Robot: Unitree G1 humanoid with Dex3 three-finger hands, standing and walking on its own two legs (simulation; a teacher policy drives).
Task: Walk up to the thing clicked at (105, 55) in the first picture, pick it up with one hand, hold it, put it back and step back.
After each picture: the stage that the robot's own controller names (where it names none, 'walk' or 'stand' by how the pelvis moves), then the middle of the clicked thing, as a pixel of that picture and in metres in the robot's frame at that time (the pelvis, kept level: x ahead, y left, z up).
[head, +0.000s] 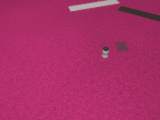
stand; (105, 52) +1.28 -0.25 -0.72
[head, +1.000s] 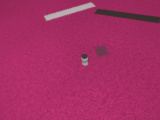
walk; (84, 59) +1.18 +0.09 -0.70
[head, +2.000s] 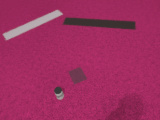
walk; (59, 93) +0.71 +0.30 -0.72
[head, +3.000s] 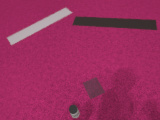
walk; (74, 111) +0.48 +0.18 -0.68
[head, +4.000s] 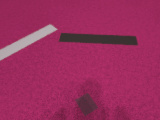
stand; out of the picture +0.41 +0.13 -0.72
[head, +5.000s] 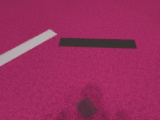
stand; out of the picture +0.41 +0.13 -0.73
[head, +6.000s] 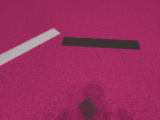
stand; out of the picture +0.41 +0.12 -0.73
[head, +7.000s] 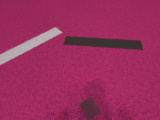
stand; out of the picture +0.40 +0.11 -0.73
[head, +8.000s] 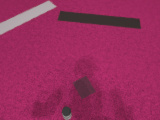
go down; (66, 113) +0.43 +0.10 -0.69
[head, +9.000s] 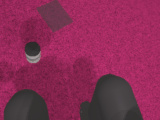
go down; (33, 53) +0.51 +0.12 -0.31
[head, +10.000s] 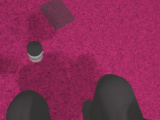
close in; (35, 52) +0.51 +0.12 -0.32
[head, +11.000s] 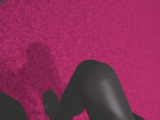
close in; out of the picture +0.51 +0.18 -0.26
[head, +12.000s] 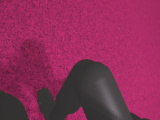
close; out of the picture +0.49 +0.19 -0.27
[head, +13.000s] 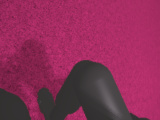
close; out of the picture +0.47 +0.18 -0.27
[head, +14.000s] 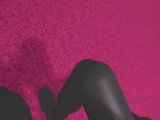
lift; out of the picture +0.41 +0.17 -0.29
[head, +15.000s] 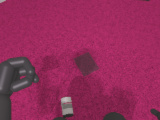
lift; (67, 107) +0.38 +0.09 -0.55
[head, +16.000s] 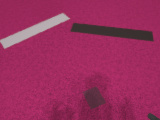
stand; out of the picture +0.33 +0.09 -0.69
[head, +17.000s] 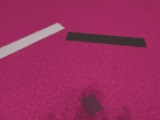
stand; out of the picture +0.33 +0.08 -0.68
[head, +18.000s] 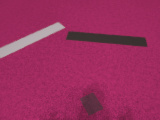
stand; out of the picture +0.34 +0.09 -0.68
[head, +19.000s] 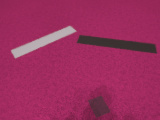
stand; out of the picture +0.35 +0.07 -0.75
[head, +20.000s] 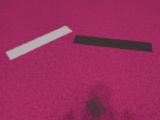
stand; out of the picture +0.33 +0.08 -0.75
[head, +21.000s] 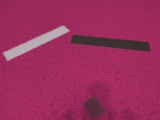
stand; out of the picture +0.32 +0.09 -0.75
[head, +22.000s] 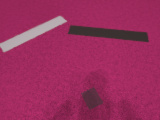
walk; out of the picture +0.33 +0.09 -0.75
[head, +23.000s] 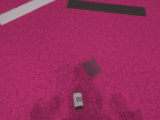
walk; (78, 101) +0.50 +0.04 -0.72
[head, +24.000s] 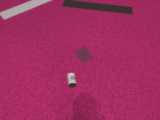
walk; (71, 80) +0.76 +0.08 -0.73
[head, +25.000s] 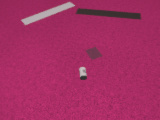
stand; (82, 73) +0.97 +0.05 -0.73
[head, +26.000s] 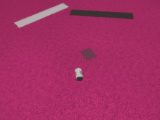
stand; (78, 74) +0.97 +0.06 -0.75
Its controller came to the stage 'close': yes
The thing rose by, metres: 0.01
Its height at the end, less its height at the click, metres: -0.02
